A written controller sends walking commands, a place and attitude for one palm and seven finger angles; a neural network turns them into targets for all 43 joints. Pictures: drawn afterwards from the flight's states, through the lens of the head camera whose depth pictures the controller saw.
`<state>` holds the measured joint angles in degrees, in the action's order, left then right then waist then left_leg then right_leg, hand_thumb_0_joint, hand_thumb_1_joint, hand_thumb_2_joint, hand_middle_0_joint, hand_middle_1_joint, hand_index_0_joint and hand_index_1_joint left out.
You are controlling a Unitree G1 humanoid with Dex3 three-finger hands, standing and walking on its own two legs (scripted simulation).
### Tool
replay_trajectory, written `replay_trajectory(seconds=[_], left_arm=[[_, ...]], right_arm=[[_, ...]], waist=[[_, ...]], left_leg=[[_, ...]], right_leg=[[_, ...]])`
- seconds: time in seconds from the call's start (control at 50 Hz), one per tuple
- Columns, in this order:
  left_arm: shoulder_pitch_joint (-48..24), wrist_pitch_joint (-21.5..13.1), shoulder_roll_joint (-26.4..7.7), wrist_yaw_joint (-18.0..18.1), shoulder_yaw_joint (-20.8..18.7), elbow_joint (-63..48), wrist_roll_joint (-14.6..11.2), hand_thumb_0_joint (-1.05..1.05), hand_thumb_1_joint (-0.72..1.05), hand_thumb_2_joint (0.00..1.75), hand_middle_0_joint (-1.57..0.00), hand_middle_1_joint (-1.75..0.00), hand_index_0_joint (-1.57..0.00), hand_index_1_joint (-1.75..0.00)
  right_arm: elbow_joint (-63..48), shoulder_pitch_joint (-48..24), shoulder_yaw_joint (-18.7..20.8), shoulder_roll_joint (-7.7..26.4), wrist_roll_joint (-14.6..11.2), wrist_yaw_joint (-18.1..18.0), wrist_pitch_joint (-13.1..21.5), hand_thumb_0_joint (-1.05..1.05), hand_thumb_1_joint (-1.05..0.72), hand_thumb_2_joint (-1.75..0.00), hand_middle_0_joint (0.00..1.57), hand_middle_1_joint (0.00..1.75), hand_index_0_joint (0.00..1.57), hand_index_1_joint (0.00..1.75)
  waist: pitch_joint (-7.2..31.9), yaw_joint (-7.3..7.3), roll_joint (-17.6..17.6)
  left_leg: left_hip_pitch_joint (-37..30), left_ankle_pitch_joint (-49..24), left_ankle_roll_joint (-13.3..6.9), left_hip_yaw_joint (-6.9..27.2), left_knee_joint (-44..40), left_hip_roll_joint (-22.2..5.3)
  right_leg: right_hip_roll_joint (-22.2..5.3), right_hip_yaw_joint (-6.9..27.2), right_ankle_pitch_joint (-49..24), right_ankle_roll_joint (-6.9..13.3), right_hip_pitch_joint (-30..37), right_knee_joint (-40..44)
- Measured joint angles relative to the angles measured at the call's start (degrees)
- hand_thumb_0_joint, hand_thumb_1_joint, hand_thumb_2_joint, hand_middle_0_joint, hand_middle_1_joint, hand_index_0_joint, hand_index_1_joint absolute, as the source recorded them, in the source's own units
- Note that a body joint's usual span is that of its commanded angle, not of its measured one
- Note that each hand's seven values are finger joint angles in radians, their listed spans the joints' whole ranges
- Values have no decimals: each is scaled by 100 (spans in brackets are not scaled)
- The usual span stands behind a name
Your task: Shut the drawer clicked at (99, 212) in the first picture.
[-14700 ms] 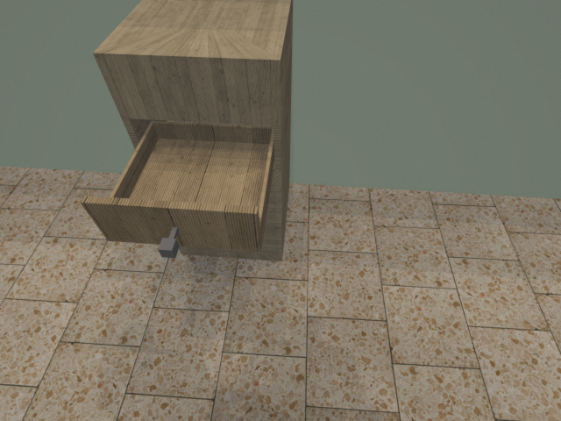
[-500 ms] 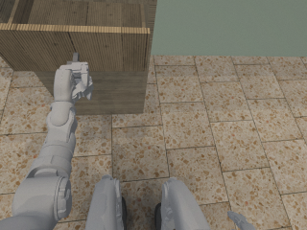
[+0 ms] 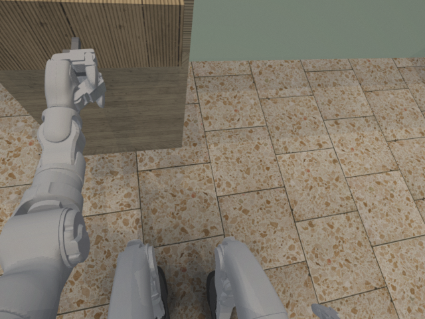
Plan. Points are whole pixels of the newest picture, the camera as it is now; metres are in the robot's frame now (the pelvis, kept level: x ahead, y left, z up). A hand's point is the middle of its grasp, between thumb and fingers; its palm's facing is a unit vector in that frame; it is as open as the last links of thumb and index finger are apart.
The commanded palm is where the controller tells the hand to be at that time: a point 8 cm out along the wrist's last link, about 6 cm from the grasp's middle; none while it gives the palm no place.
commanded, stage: push the drawer shut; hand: left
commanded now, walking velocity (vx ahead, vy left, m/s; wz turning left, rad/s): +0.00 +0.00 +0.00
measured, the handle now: (75, 55) +0.59 +0.20 +0.04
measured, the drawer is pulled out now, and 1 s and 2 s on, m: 0.05 0.00 0.00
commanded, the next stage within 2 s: pull the fist back off the drawer in 0.66 s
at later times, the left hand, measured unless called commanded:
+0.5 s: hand (102, 61) +0.58 +0.16 +0.04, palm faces +0.05 -1.00 -0.04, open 3.4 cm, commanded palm +0.58 +0.18 +0.04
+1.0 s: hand (102, 61) +0.57 +0.16 +0.04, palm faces +0.05 -1.00 -0.05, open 3.4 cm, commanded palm +0.58 +0.18 +0.04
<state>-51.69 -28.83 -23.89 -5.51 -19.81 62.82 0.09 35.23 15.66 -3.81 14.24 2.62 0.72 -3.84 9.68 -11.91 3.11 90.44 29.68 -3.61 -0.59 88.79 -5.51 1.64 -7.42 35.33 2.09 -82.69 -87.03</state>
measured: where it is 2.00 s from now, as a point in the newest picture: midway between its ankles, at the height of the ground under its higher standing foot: (190, 313)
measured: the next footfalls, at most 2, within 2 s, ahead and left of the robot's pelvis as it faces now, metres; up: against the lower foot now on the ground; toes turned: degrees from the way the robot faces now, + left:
none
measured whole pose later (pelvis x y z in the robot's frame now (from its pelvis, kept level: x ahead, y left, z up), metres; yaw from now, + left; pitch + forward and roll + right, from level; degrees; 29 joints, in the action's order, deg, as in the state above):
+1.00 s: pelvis -0.03 +0.00 -0.03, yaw -3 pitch +33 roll -8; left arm -68.9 -21.7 -36.9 -4.2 -21.1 72.4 4.5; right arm 35.5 18.5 -7.2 14.8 3.1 0.0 -0.8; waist 7.7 -17.4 2.6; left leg 99.8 27.2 -3.2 2.4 92.9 -5.1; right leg 3.0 -9.2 32.3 2.7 -91.7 -90.2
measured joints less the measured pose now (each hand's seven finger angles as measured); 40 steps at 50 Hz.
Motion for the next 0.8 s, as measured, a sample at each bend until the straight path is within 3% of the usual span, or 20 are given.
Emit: replay_trajectory(seconds=[0.22,0.46,0.52,0.62,0.8], left_arm=[[-517,112,-228,154,-89,340,162,2,90,90,-145,-160,-143,-160],[-1227,380,-761,196,-240,666,371,2,90,90,-146,-160,-145,-160],[-1250,338,-754,170,-263,640,387,2,90,90,-146,-160,-145,-160],[-1409,399,-834,176,-234,767,441,2,90,90,-147,-160,-146,-160],[-1654,565,-1165,215,-118,993,468,2,90,90,-147,-160,-146,-160]], right_arm=[[27,104,-71,7,52,34,-2,0,-91,-90,21,30,20,30],[35,247,-137,31,106,46,27,0,-91,-90,21,30,20,30],[56,322,-143,29,114,55,18,0,-91,-90,21,30,20,30],[107,355,-212,4,97,46,30,0,-91,-90,21,30,20,30],[91,269,-315,8,65,-56,217,0,-91,-90,21,30,21,30]], waist=[[-29,-119,20],[-97,-367,29],[-113,-342,24],[-133,-369,-25],[-132,-559,-67]], left_leg=[[231,-26,-29,16,80,-5],[608,-35,-11,98,248,-40],[644,-44,-1,113,257,-41],[688,-88,25,159,273,-35],[865,-202,63,269,343,-27]], right_leg=[[3,-13,-36,-20,-215,-61],[39,-85,-50,13,-562,-197],[42,-98,-56,24,-595,-207],[40,-143,-77,56,-631,-234],[62,-236,-185,109,-786,-294]])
